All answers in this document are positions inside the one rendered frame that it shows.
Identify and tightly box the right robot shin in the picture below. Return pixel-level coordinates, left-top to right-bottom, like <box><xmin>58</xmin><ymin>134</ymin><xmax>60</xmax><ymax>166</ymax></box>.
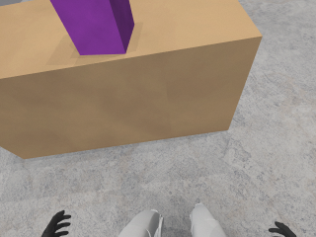
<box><xmin>195</xmin><ymin>203</ymin><xmax>204</xmax><ymax>208</ymax></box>

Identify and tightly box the carton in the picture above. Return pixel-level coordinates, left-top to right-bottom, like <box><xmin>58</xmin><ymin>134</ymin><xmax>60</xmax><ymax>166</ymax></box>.
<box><xmin>50</xmin><ymin>0</ymin><xmax>134</xmax><ymax>55</ymax></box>

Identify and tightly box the right robot hand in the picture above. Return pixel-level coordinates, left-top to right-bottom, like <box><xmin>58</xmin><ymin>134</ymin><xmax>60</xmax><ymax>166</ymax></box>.
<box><xmin>269</xmin><ymin>221</ymin><xmax>297</xmax><ymax>237</ymax></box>

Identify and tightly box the robot right thigh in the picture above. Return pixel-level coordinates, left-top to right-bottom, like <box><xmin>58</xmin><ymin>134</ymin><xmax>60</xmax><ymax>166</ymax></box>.
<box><xmin>190</xmin><ymin>205</ymin><xmax>228</xmax><ymax>237</ymax></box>

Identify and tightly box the pedestal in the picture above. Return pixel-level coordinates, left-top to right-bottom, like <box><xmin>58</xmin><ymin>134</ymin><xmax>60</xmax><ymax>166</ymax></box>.
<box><xmin>0</xmin><ymin>0</ymin><xmax>263</xmax><ymax>159</ymax></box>

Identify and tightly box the left robot hand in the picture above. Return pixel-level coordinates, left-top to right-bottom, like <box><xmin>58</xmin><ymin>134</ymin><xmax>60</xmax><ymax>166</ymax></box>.
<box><xmin>41</xmin><ymin>210</ymin><xmax>71</xmax><ymax>237</ymax></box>

